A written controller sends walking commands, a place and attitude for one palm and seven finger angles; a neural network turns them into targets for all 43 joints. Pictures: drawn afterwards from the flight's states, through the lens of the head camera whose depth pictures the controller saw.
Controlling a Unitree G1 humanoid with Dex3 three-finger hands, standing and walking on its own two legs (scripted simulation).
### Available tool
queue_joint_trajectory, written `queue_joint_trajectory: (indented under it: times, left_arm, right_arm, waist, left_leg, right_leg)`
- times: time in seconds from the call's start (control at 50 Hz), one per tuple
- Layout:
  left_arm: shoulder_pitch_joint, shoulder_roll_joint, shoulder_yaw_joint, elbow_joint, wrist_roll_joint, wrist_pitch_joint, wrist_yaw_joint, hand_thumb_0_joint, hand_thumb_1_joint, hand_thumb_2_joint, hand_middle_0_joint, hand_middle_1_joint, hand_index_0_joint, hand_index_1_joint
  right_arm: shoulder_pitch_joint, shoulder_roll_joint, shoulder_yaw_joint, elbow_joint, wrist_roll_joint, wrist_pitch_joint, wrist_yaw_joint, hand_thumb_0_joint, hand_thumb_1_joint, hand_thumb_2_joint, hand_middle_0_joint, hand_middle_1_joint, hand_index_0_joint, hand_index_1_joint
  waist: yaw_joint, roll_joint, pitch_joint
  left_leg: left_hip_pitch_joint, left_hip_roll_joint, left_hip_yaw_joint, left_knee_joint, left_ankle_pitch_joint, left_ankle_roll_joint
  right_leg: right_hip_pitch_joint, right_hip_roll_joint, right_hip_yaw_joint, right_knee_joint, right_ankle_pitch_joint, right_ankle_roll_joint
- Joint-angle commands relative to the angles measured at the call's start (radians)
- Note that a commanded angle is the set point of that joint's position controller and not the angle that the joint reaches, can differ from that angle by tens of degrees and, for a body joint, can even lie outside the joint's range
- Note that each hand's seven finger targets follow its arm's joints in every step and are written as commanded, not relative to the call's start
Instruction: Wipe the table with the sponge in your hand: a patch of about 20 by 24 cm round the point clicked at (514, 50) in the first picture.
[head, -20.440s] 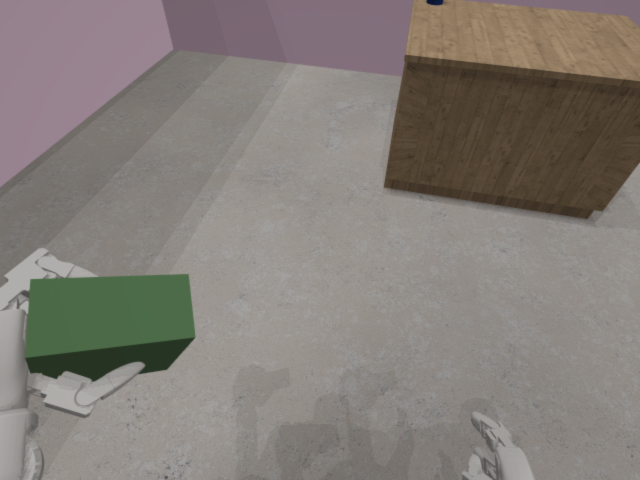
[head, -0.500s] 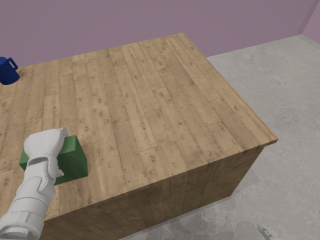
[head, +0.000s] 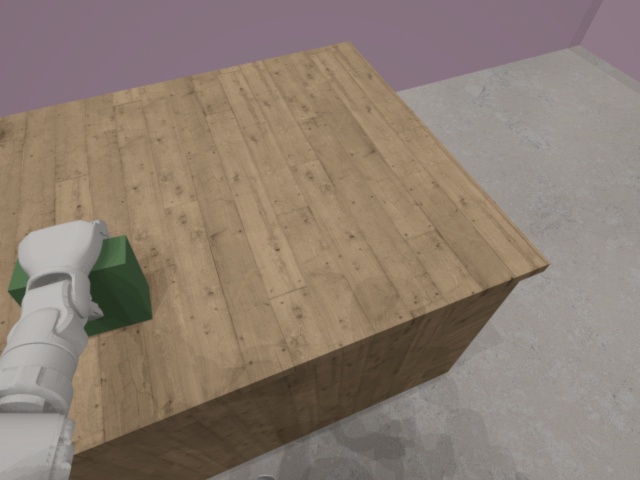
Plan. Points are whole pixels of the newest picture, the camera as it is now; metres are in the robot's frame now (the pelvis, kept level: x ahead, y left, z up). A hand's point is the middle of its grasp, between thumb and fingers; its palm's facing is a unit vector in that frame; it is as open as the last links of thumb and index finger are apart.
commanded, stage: wipe forward along the first lane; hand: left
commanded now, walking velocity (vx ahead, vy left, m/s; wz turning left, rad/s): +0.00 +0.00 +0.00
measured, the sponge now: (94, 299) +0.35 +0.35 -0.03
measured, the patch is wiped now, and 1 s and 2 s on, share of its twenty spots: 0.35 0.60 0.75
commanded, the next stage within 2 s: slide across to the middle lane in 0.36 s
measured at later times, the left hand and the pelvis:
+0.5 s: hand (79, 253) +0.40 +0.37 +0.02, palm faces -0.15 +0.01 -0.99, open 10.2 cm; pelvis +0.00 +0.01 +0.00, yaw +0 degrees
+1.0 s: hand (113, 234) +0.43 +0.33 +0.03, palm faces -0.13 +0.01 -0.99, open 10.2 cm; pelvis +0.02 +0.01 +0.01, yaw +0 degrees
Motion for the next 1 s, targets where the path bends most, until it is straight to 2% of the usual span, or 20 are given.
queue_joint_trajectory:
  times: [0.0, 0.06, 0.1, 0.14, 0.18, 0.24, 0.28, 0.34, 0.4, 0.44, 0.48, 0.52, 0.64, 0.68, 0.74, 0.78, 0.88, 0.92, 0.94, 0.98]
  left_arm:
    - [-0.261, 0.258, 0.023, -0.049, 0.056, 0.035, 0.05, 0.0, 0.1, 1.3, -1.2, -1.6, -1.2, -1.6]
    - [-0.269, 0.281, 0.042, -0.037, 0.052, 0.033, 0.056, 0.0, 0.1, 1.3, -1.2, -1.6, -1.2, -1.6]
    - [-0.278, 0.245, 0.011, -0.028, 0.056, 0.041, 0.058, 0.0, 0.1, 1.3, -1.2, -1.6, -1.2, -1.6]
    - [-0.312, 0.298, 0.057, -0.022, 0.051, 0.044, 0.062, 0.0, 0.1, 1.3, -1.2, -1.6, -1.2, -1.6]
    - [-0.318, 0.259, 0.011, -0.013, 0.058, 0.046, 0.059, 0.0, 0.1, 1.3, -1.2, -1.6, -1.2, -1.6]
    - [-0.327, 0.31, 0.057, -0.002, 0.055, 0.048, 0.057, 0.0, 0.1, 1.3, -1.2, -1.6, -1.2, -1.6]
    - [-0.335, 0.272, 0.014, 0.006, 0.064, 0.047, 0.053, 0.0, 0.1, 1.3, -1.2, -1.6, -1.2, -1.6]
    - [-0.36, 0.331, 0.063, 0.014, 0.061, 0.043, 0.053, 0.0, 0.1, 1.3, -1.2, -1.6, -1.2, -1.6]
    - [-0.389, 0.306, 0.022, 0.033, 0.078, 0.039, 0.052, 0.0, 0.1, 1.3, -1.2, -1.6, -1.2, -1.6]
    - [-0.378, 0.354, 0.07, 0.031, 0.069, 0.036, 0.051, 0.0, 0.1, 1.3, -1.2, -1.6, -1.2, -1.6]
    - [-0.416, 0.27, -0.002, -0.028, 0.073, 0.024, 0.053, 0.0, 0.1, 1.3, -1.2, -1.6, -1.2, -1.6]
    - [-0.393, 0.24, -0.01, -0.026, 0.054, 0.031, 0.058, 0.0, 0.1, 1.3, -1.2, -1.6, -1.2, -1.6]
    - [-0.474, 0.252, 0.004, -0.079, -0.003, 0.031, 0.062, 0.0, 0.1, 1.3, -1.2, -1.6, -1.2, -1.6]
    - [-0.506, 0.184, -0.071, -0.09, 0.004, 0.039, 0.055, 0.0, 0.1, 1.3, -1.2, -1.6, -1.2, -1.6]
    - [-0.503, 0.165, -0.059, -0.115, -0.012, 0.038, 0.052, 0.0, 0.1, 1.3, -1.2, -1.6, -1.2, -1.6]
    - [-0.49, 0.11, -0.106, -0.115, -0.018, 0.042, 0.046, 0.0, 0.1, 1.3, -1.2, -1.6, -1.2, -1.6]
    - [-0.496, 0.145, -0.067, -0.097, -0.004, 0.075, 0.06, 0.0, 0.1, 1.3, -1.2, -1.6, -1.2, -1.6]
    - [-0.495, 0.112, -0.091, -0.083, 0.01, 0.094, 0.069, 0.0, 0.1, 1.3, -1.2, -1.6, -1.2, -1.6]
    - [-0.478, 0.134, -0.049, -0.086, -0.002, 0.097, 0.075, 0.0, 0.1, 1.3, -1.2, -1.6, -1.2, -1.6]
    - [-0.495, 0.128, -0.073, -0.075, 0.001, 0.116, 0.076, 0.0, 0.1, 1.3, -1.2, -1.6, -1.2, -1.6]
  right_arm:
    - [0.008, -0.152, -0.05, -0.096, 0.002, -0.03, -0.004, 0.0, -0.9, -0.9, 0.2, 0.3, 0.2, 0.3]
    - [0.022, -0.157, -0.053, -0.09, 0.001, -0.023, -0.002, 0.0, -0.9, -0.9, 0.2, 0.3, 0.2, 0.3]
    - [0.021, -0.154, -0.053, -0.094, 0.002, -0.02, 0.002, 0.0, -0.9, -0.9, 0.2, 0.3, 0.2, 0.3]
    - [0.02, -0.163, -0.053, -0.08, 0.002, -0.016, 0.003, 0.0, -0.9, -0.9, 0.2, 0.3, 0.2, 0.3]
    - [0.029, -0.157, -0.054, -0.087, 0.002, -0.016, 0.004, 0.0, -0.9, -0.9, 0.2, 0.3, 0.2, 0.3]
    - [0.031, -0.166, -0.05, -0.079, -0.001, -0.008, 0.006, 0.0, -0.9, -0.9, 0.2, 0.3, 0.2, 0.3]
    - [0.043, -0.162, -0.052, -0.089, -0.001, -0.008, 0.009, 0.0, -0.9, -0.9, 0.2, 0.3, 0.2, 0.3]
    - [0.044, -0.172, -0.051, -0.077, -0.002, -0.003, 0.01, 0.0, -0.9, -0.9, 0.2, 0.3, 0.2, 0.3]
    - [0.058, -0.17, -0.052, -0.081, -0.003, -0.002, 0.011, 0.0, -0.9, -0.9, 0.2, 0.3, 0.2, 0.3]
    - [0.058, -0.177, -0.051, -0.074, -0.005, 0.001, 0.013, 0.0, -0.9, -0.9, 0.2, 0.3, 0.2, 0.3]
    - [0.065, -0.157, -0.06, -0.087, -0.004, -0.004, 0.014, 0.0, -0.9, -0.9, 0.2, 0.3, 0.2, 0.3]
    - [0.058, -0.153, -0.06, -0.087, -0.001, -0.003, 0.014, 0.0, -0.9, -0.9, 0.2, 0.3, 0.2, 0.3]
    - [0.039, -0.15, -0.055, -0.063, 0.007, -0.016, 0.0, 0.0, -0.9, -0.9, 0.2, 0.3, 0.2, 0.3]
    - [0.039, -0.143, -0.054, -0.06, 0.007, -0.021, 0.0, 0.0, -0.9, -0.9, 0.2, 0.3, 0.2, 0.3]
    - [0.026, -0.138, -0.055, -0.052, 0.007, -0.026, -0.005, 0.0, -0.9, -0.9, 0.2, 0.3, 0.2, 0.3]
    - [0.028, -0.131, -0.053, -0.053, 0.006, -0.025, -0.003, 0.0, -0.9, -0.9, 0.2, 0.3, 0.2, 0.3]
    - [0.018, -0.133, -0.05, -0.047, 0.004, -0.015, 0.003, 0.0, -0.9, -0.9, 0.2, 0.3, 0.2, 0.3]
    - [0.01, -0.131, -0.048, -0.052, 0.002, -0.01, 0.008, 0.0, -0.9, -0.9, 0.2, 0.3, 0.2, 0.3]
    - [-0.001, -0.131, -0.049, -0.051, 0.002, -0.009, 0.009, 0.0, -0.9, -0.9, 0.2, 0.3, 0.2, 0.3]
    - [0.001, -0.133, -0.045, -0.055, 0.002, -0.004, 0.013, 0.0, -0.9, -0.9, 0.2, 0.3, 0.2, 0.3]
  waist:
    - [-0.023, -0.053, -0.195]
    - [-0.021, -0.053, -0.237]
    - [-0.027, -0.051, -0.223]
    - [-0.026, -0.056, -0.237]
    - [-0.036, -0.041, -0.24]
    - [-0.022, -0.045, -0.26]
    - [-0.036, -0.036, -0.251]
    - [-0.033, -0.044, -0.254]
    - [-0.053, -0.039, -0.245]
    - [-0.034, -0.025, -0.27]
    - [-0.047, 0.024, -0.311]
    - [-0.05, -0.009, -0.299]
    - [-0.057, 0.005, -0.297]
    - [-0.077, 0.012, -0.272]
    - [-0.063, 0.027, -0.296]
    - [-0.068, 0.024, -0.297]
    - [-0.051, 0.014, -0.297]
    - [-0.052, -0.011, -0.291]
    - [-0.038, -0.006, -0.306]
    - [-0.051, -0.02, -0.298]
  left_leg:
    - [0.111, -0.048, 0.009, -0.084, 0.024, 0.059]
    - [0.115, -0.05, 0.007, -0.073, 0.061, 0.06]
    - [0.116, -0.048, 0.007, -0.075, 0.066, 0.056]
    - [0.118, -0.043, 0.0, -0.075, 0.074, 0.058]
    - [0.12, -0.046, 0.005, -0.071, 0.071, 0.057]
    - [0.119, -0.043, -0.003, -0.072, 0.096, 0.056]
    - [0.119, -0.046, 0.002, -0.063, 0.101, 0.057]
    - [0.111, -0.042, -0.007, -0.064, 0.093, 0.057]
    - [0.108, -0.042, -0.002, -0.056, 0.082, 0.057]
    - [0.107, -0.042, -0.006, -0.057, 0.092, 0.056]
    - [0.155, -0.041, -0.003, -0.053, 0.122, 0.056]
    - [0.163, -0.036, -0.005, -0.063, 0.102, 0.054]
    - [0.185, -0.033, -0.014, -0.097, 0.085, 0.055]
    - [0.214, -0.033, -0.016, -0.106, 0.077, 0.055]
    - [0.251, -0.03, -0.025, -0.121, 0.092, 0.052]
    - [0.264, -0.032, -0.02, -0.118, 0.118, 0.05]
    - [0.275, -0.033, -0.017, -0.13, 0.169, 0.047]
    - [0.271, -0.031, -0.016, -0.133, 0.19, 0.043]
    - [0.274, -0.032, -0.015, -0.132, 0.22, 0.044]
    - [0.269, -0.034, -0.007, -0.129, 0.226, 0.043]
  right_leg:
    - [0.075, 0.028, 0.009, -0.115, 0.022, -0.043]
    - [0.093, 0.032, 0.008, -0.103, 0.06, -0.046]
    - [0.078, 0.03, 0.003, -0.102, 0.062, -0.045]
    - [0.078, 0.031, 0.007, -0.097, 0.065, -0.048]
    - [0.069, 0.03, 0.001, -0.098, 0.065, -0.045]
    - [0.078, 0.032, 0.004, -0.088, 0.084, -0.051]
    - [0.067, 0.032, -0.002, -0.089, 0.093, -0.048]
    - [0.062, 0.033, 0.004, -0.088, 0.078, -0.051]
    - [0.033, 0.034, -0.004, -0.084, 0.07, -0.048]
    - [0.05, 0.035, 0.003, -0.08, 0.074, -0.053]
    - [0.048, 0.036, -0.003, -0.078, 0.098, -0.052]
    - [0.052, 0.04, -0.006, -0.09, 0.081, -0.05]
    - [0.091, 0.034, 0.003, -0.114, 0.073, -0.048]
    - [0.069, 0.034, -0.006, -0.123, 0.064, -0.046]
    - [0.085, 0.036, -0.003, -0.127, 0.076, -0.053]
    - [0.095, 0.036, -0.011, -0.13, 0.097, -0.051]
    - [0.133, 0.034, -0.013, -0.136, 0.134, -0.052]
    - [0.136, 0.035, -0.017, -0.133, 0.151, -0.051]
    - [0.16, 0.035, -0.01, -0.135, 0.179, -0.054]
    - [0.173, 0.032, -0.014, -0.135, 0.2, -0.047]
